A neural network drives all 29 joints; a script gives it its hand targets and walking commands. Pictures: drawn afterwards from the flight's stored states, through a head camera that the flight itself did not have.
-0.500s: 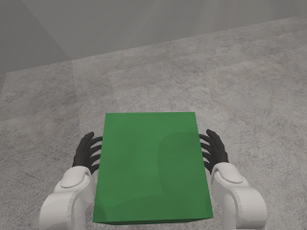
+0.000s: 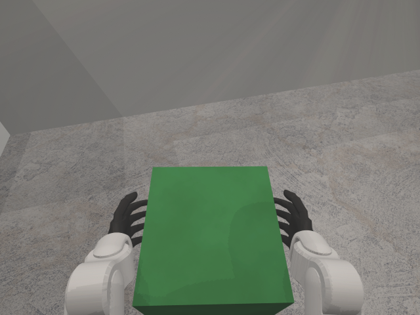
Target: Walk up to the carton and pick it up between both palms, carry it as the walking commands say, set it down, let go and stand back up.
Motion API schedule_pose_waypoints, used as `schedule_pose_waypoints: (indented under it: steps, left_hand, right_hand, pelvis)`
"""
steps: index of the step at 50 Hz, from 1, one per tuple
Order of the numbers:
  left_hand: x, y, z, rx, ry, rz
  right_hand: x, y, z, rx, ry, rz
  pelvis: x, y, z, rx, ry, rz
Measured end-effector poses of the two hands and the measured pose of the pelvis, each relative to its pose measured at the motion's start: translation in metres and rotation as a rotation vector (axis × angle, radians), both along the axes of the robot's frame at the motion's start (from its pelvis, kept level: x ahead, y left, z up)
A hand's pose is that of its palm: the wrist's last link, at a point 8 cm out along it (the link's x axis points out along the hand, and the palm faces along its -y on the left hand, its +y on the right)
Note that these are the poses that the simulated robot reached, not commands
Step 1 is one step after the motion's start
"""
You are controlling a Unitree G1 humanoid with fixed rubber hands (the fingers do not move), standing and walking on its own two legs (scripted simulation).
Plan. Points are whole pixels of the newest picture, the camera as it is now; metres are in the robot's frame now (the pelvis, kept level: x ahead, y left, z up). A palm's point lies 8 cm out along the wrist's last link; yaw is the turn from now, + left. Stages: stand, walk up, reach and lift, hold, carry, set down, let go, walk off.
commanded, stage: carry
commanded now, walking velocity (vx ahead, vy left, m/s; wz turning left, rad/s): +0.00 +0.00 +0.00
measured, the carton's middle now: (210, 251) +0.24 +0.00 +0.02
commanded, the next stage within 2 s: none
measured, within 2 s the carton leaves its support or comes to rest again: neither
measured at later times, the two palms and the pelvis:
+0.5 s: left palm (110, 143) +0.48 +0.23 +0.09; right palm (234, 146) +0.46 -0.06 +0.09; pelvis +0.23 +0.10 +0.00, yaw -3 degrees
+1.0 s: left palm (102, 134) +0.48 +0.24 +0.11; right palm (229, 137) +0.46 -0.05 +0.11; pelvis +0.24 +0.11 +0.01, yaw -3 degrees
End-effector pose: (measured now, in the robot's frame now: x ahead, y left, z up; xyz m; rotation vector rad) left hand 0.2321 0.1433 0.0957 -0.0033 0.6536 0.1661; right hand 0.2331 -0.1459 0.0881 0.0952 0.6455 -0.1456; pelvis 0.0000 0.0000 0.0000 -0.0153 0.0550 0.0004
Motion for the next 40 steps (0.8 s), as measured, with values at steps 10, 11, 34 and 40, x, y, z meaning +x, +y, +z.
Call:
schedule_pose_waypoints:
  steps: [10, 11, 34, 40]
  left_hand:
    - [0.107, 0.038, 0.013, -0.023, -0.006, 0.032]
    - [0.121, 0.042, 0.013, -0.024, -0.017, 0.017]
    - [0.274, 0.100, 0.010, -0.034, -0.044, -0.061]
    - [0.269, 0.101, 0.009, -0.032, -0.034, -0.059]
  right_hand:
    - [0.113, 0.038, 0.014, -0.001, -0.009, 0.021]
    - [0.123, 0.042, 0.014, -0.001, -0.021, 0.006]
    - [0.254, 0.100, 0.017, -0.043, -0.045, -0.056]
    - [0.251, 0.102, 0.016, -0.040, -0.034, -0.054]
  pelvis:
    - [0.104, 0.034, 0.020, 0.044, -0.002, -0.016]
    - [0.116, 0.041, 0.018, 0.042, -0.005, -0.017]
    - [0.258, 0.114, 0.004, 0.025, 0.030, -0.068]
    - [0.257, 0.115, 0.004, 0.023, 0.022, -0.065]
